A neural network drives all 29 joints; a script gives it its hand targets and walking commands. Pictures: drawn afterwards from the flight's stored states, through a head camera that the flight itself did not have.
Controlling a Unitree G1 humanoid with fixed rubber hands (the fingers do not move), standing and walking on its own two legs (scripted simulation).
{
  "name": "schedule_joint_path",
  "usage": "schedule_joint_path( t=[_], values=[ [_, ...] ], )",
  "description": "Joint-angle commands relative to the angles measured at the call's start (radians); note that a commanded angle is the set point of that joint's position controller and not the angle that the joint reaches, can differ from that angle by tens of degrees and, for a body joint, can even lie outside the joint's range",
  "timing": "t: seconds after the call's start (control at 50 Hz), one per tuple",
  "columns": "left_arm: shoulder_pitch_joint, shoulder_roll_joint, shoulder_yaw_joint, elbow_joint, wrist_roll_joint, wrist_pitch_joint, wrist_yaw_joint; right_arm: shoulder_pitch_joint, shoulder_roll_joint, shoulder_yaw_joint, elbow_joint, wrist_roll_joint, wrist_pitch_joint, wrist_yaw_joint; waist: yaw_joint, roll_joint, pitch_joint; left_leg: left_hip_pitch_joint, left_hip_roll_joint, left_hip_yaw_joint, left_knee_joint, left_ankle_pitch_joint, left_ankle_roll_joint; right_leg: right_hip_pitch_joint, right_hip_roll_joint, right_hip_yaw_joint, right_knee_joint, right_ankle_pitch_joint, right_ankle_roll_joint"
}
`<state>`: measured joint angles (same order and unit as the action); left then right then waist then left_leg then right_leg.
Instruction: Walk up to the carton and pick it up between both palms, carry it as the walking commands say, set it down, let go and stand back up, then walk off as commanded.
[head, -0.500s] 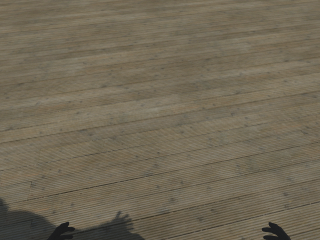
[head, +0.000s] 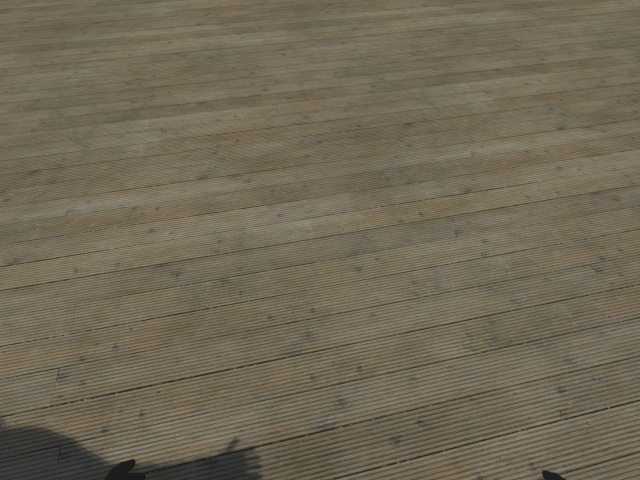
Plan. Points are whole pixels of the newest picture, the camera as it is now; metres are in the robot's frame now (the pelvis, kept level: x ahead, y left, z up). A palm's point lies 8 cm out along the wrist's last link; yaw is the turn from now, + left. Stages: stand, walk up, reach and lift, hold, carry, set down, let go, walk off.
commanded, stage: stand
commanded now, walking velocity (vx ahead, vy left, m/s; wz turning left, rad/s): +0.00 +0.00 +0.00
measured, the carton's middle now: out of the picture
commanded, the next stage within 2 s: walk up in 0.38 s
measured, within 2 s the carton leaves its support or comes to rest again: neither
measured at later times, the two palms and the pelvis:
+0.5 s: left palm out of the picture +0.08 +0.31 -0.10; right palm out of the picture +0.08 -0.29 -0.10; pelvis +0.00 +0.01 +0.01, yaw +0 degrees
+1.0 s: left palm out of the picture +0.01 +0.49 -0.11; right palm (443, 371) +0.28 -0.16 -0.07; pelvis +0.05 +0.12 -0.02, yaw +20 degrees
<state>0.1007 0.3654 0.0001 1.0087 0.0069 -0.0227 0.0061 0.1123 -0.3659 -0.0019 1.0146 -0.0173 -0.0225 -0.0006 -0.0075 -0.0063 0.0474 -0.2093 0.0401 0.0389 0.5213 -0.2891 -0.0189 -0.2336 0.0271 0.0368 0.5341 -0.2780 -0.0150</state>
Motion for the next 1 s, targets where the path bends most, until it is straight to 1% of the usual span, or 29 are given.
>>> schedule_joint_path(
  t=[0.0,0.06,0.2,0.22,0.24,0.28,0.32,0.36,0.42,0.44,0.46,0.54,0.56,0.58,0.6,0.62,0.64,0.66,0.7,0.72,0.76,0.8,0.86,0.88,0.9,0.92,0.94,0.96,0.98],
  values=[
    [-0.026,0.181,0.040,-0.029,-0.003,-0.023,0.007,-0.062,-0.177,-0.034,-0.042,-0.005,-0.016,-0.009,0.014,0.024,-0.088,0.038,0.102,-0.110,-0.115,0.210,0.070,0.049,-0.119,0.112,-0.117,0.256,-0.029],
    [-0.057,0.189,0.031,-0.012,0.005,-0.012,0.007,-0.041,-0.181,-0.042,-0.020,0.001,-0.014,-0.004,-0.012,0.011,-0.062,0.051,0.085,-0.098,-0.158,0.136,0.054,0.033,-0.119,0.095,-0.142,0.185,-0.027],
    [-0.037,0.174,0.028,0.013,0.001,-0.016,0.001,-0.061,-0.172,-0.039,-0.003,0.003,-0.019,-0.002,0.002,0.047,-0.042,0.035,0.082,-0.093,-0.212,0.128,0.046,0.059,-0.115,0.096,-0.175,0.170,-0.024],
    [-0.033,0.161,0.023,0.019,0.003,-0.016,-0.003,-0.059,-0.183,-0.038,-0.009,-0.005,-0.016,-0.001,0.017,0.025,-0.034,0.040,0.083,-0.095,-0.203,0.099,0.044,0.039,-0.126,0.101,-0.187,0.147,-0.020],
    [-0.043,0.191,0.031,0.025,0.003,-0.013,-0.004,-0.043,-0.170,-0.037,0.008,0.002,-0.016,-0.004,0.007,-0.069,-0.049,0.065,0.092,-0.104,-0.206,0.089,0.053,0.042,-0.115,0.091,-0.203,0.119,-0.020],
    [-0.055,0.161,0.019,0.008,-0.002,-0.016,0.001,-0.086,-0.198,-0.043,0.004,0.009,-0.016,-0.001,0.009,0.033,-0.109,0.104,0.087,-0.104,-0.190,0.121,0.057,0.061,-0.129,0.108,-0.213,0.195,-0.028],
    [-0.053,0.207,0.035,0.032,-0.003,-0.014,0.001,-0.055,-0.194,-0.037,0.015,0.004,-0.014,0.001,-0.009,0.026,-0.069,0.096,0.098,-0.107,-0.208,0.162,0.055,0.063,-0.131,0.100,-0.219,0.203,-0.021],
    [-0.068,0.204,0.035,0.025,0.007,-0.013,0.001,-0.061,-0.157,-0.034,0.013,0.011,-0.018,-0.009,-0.012,-0.060,-0.096,0.089,0.089,-0.101,-0.204,0.176,0.050,0.084,-0.131,0.095,-0.197,0.258,-0.021],
    [-0.018,0.191,0.033,0.034,-0.005,-0.018,0.002,-0.052,-0.200,-0.037,0.032,-0.004,-0.016,-0.006,0.014,0.051,-0.077,0.107,0.090,-0.086,-0.213,0.219,0.051,0.075,-0.129,0.096,-0.207,0.235,-0.016],
    [-0.029,0.173,0.016,0.041,-0.001,-0.017,0.000,-0.079,-0.179,-0.032,0.036,0.005,-0.015,-0.012,0.012,-0.012,-0.038,0.094,0.093,-0.088,-0.209,0.166,0.047,0.048,-0.121,0.089,-0.219,0.217,-0.015],
    [-0.016,0.169,0.026,0.057,0.002,-0.012,0.003,-0.071,-0.199,-0.046,0.048,0.004,-0.017,-0.008,0.014,0.059,-0.039,0.057,0.091,-0.089,-0.213,0.143,0.049,0.049,-0.120,0.082,-0.212,0.209,-0.020],
    [-0.031,0.192,0.030,0.045,0.000,-0.021,0.000,-0.069,-0.158,-0.030,0.039,-0.001,-0.016,-0.005,-0.003,0.013,-0.080,0.136,0.096,-0.099,-0.222,0.164,0.052,0.052,-0.130,0.109,-0.245,0.204,-0.017],
    [0.075,0.326,0.127,-0.023,0.003,-0.031,0.003,-0.095,-0.277,-0.083,-0.100,-0.057,0.032,0.055,0.072,-0.008,-0.085,-0.180,0.059,-0.185,-0.099,0.087,0.101,0.266,-0.160,0.056,-0.165,0.012,-0.058],
    [0.186,0.354,0.149,0.010,0.007,-0.039,0.018,-0.168,-0.256,-0.084,-0.146,-0.056,0.047,0.098,0.122,-0.047,-0.100,-0.365,0.004,-0.109,0.021,0.003,0.074,0.432,-0.267,0.174,-0.216,-0.056,-0.108],
    [0.165,0.398,0.169,-0.009,0.017,-0.044,0.033,-0.181,-0.224,-0.079,-0.174,-0.066,0.061,0.112,0.122,-0.152,-0.067,-0.489,0.014,-0.073,0.257,-0.129,0.053,0.397,-0.450,0.282,-0.348,-0.106,-0.197],
    [0.138,0.366,0.162,-0.054,0.010,-0.052,0.034,-0.163,-0.243,-0.086,-0.185,-0.071,0.064,0.114,0.105,-0.102,-0.071,-0.474,0.068,-0.106,0.373,-0.112,0.024,0.317,-0.485,0.294,-0.339,-0.048,-0.229],
    [0.096,0.348,0.148,-0.072,0.012,-0.053,0.032,-0.158,-0.258,-0.103,-0.212,-0.063,0.067,0.126,0.083,-0.043,-0.070,-0.441,0.098,-0.140,0.413,-0.112,0.011,0.232,-0.488,0.261,-0.341,-0.070,-0.234],
    [0.055,0.360,0.150,-0.098,0.013,-0.057,0.031,-0.132,-0.259,-0.119,-0.240,-0.051,0.068,0.141,0.059,-0.086,-0.019,-0.455,0.146,-0.156,0.382,-0.122,0.000,0.171,-0.517,0.215,-0.353,-0.154,-0.233],
    [-0.001,0.360,0.162,-0.116,0.025,-0.073,0.028,-0.079,-0.245,-0.124,-0.245,-0.036,0.079,0.162,0.000,-0.067,-0.038,-0.375,0.156,-0.128,0.324,-0.122,0.007,0.143,-0.475,0.114,-0.322,-0.129,-0.220],
    [0.019,0.349,0.146,-0.134,0.021,-0.075,0.026,-0.061,-0.247,-0.131,-0.273,-0.038,0.073,0.169,0.013,-0.142,-0.033,-0.391,0.134,-0.113,0.306,-0.067,-0.008,0.116,-0.423,0.036,-0.315,-0.129,-0.195],
    [0.018,0.379,0.162,-0.140,0.032,-0.080,0.014,-0.095,-0.227,-0.117,-0.290,-0.026,0.074,0.191,0.027,-0.185,-0.017,-0.389,0.126,-0.084,0.275,-0.050,-0.003,0.108,-0.395,-0.018,-0.295,-0.118,-0.197],
    [0.044,0.363,0.161,-0.154,0.032,-0.078,0.010,-0.107,-0.219,-0.121,-0.305,-0.030,0.068,0.200,0.050,-0.124,-0.026,-0.316,0.091,-0.003,0.258,-0.011,-0.011,0.039,-0.382,-0.054,-0.291,-0.138,-0.189],
    [-0.028,0.390,0.161,-0.170,0.032,-0.068,0.003,0.005,-0.219,-0.128,-0.285,-0.002,0.047,0.195,-0.035,-0.188,-0.040,-0.133,0.064,0.086,0.165,0.019,0.013,-0.076,-0.338,-0.185,-0.202,-0.207,-0.159],
    [-0.035,0.373,0.155,-0.162,0.038,-0.064,0.002,0.044,-0.241,-0.145,-0.261,-0.017,0.044,0.191,-0.062,-0.076,-0.061,-0.022,0.039,0.108,0.088,0.014,0.023,-0.098,-0.311,-0.235,-0.062,-0.190,-0.132],
    [-0.005,0.287,0.116,-0.174,0.026,-0.063,-0.007,0.188,-0.291,-0.162,-0.222,-0.019,0.037,0.165,-0.123,0.109,-0.136,0.155,-0.017,0.012,-0.001,-0.030,0.071,-0.204,-0.204,-0.288,0.243,-0.107,-0.084],
    [0.003,0.200,0.091,-0.206,0.015,-0.063,-0.018,0.285,-0.408,-0.193,-0.220,-0.032,0.031,0.135,-0.173,0.487,-0.119,0.258,0.181,-0.408,-0.254,-0.184,0.106,-0.468,-0.083,-0.252,0.545,-0.371,-0.026],
    [-0.002,0.264,0.099,-0.229,0.007,-0.055,-0.006,0.214,-0.481,-0.194,-0.264,-0.012,0.027,0.120,-0.120,0.400,-0.070,0.199,0.254,-0.619,-0.337,-0.238,0.188,-0.568,-0.076,-0.114,0.635,-0.367,-0.020],
    [0.017,0.342,0.111,-0.213,-0.007,-0.054,-0.007,0.143,-0.477,-0.177,-0.300,0.004,0.032,0.112,-0.101,0.249,-0.086,0.180,0.240,-0.598,-0.309,-0.288,0.252,-0.528,-0.124,-0.054,0.610,-0.274,-0.020],
    [0.047,0.329,0.097,-0.205,-0.018,-0.065,-0.004,0.147,-0.398,-0.171,-0.294,0.009,0.023,0.103,-0.082,0.137,-0.032,0.191,0.237,-0.523,-0.263,-0.119,0.286,-0.533,-0.132,-0.031,0.563,-0.191,0.000]
  ],
)
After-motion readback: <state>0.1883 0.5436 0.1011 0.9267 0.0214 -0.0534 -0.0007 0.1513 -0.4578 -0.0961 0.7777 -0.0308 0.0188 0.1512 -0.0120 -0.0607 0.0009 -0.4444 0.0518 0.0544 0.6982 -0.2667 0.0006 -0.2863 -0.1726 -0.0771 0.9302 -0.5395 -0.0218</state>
